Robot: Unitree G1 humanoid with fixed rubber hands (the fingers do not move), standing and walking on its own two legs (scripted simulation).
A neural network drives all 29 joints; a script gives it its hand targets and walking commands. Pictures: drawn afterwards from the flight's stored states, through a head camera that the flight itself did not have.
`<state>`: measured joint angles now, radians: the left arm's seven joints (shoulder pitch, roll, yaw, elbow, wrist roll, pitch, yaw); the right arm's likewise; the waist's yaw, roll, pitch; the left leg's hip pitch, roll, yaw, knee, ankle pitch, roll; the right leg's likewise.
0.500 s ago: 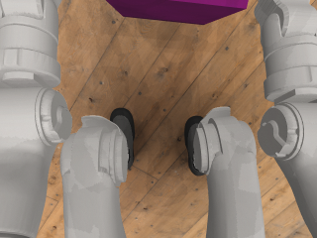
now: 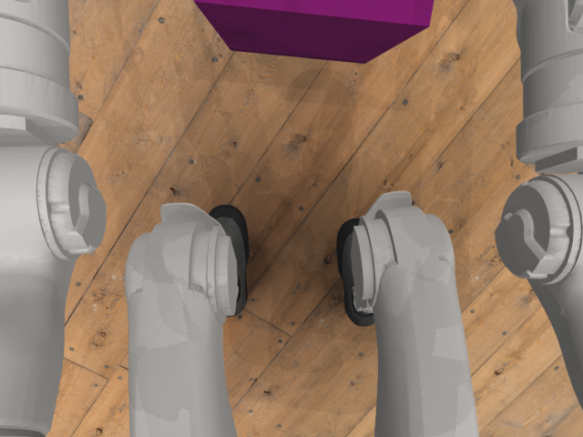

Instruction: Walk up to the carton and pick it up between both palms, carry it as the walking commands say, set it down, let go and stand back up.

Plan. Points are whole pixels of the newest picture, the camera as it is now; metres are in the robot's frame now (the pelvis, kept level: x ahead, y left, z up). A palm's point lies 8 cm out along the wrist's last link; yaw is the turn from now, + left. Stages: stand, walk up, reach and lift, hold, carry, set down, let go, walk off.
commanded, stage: set down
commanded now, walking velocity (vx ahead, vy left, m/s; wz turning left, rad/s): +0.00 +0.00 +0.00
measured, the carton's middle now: out of the picture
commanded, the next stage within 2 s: let go in 0.98 s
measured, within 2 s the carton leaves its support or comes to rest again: neither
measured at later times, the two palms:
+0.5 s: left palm out of the picture +0.62 +0.19 +0.03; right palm out of the picture +0.58 -0.19 +0.03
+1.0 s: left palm out of the picture +0.63 +0.21 +0.17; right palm out of the picture +0.58 -0.19 +0.16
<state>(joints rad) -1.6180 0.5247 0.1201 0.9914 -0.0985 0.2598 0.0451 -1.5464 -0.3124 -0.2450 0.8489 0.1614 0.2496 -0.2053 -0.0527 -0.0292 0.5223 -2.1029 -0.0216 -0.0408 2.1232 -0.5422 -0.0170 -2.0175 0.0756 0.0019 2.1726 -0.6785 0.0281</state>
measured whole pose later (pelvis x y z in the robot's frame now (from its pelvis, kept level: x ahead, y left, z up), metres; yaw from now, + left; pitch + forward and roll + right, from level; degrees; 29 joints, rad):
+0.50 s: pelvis +0.00 +0.01 +0.13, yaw -1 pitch +30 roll -4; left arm -1.62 0.53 0.12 0.81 -0.10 0.42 0.05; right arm -1.50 -0.34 -0.25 0.66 0.16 0.40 -0.17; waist -0.06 0.01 0.52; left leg -1.77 -0.01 -0.06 1.71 -0.47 0.01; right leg -1.69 0.07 0.00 1.72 -0.56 0.04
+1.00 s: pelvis +0.01 +0.01 +0.24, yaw +0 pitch +32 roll -4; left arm -1.62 0.53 0.12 0.87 -0.10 0.44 0.00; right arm -1.45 -0.35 -0.25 0.73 0.16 0.42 -0.12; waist -0.07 0.01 0.42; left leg -1.47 -0.01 -0.07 1.22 -0.31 0.01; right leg -1.38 0.06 0.00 1.21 -0.38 0.04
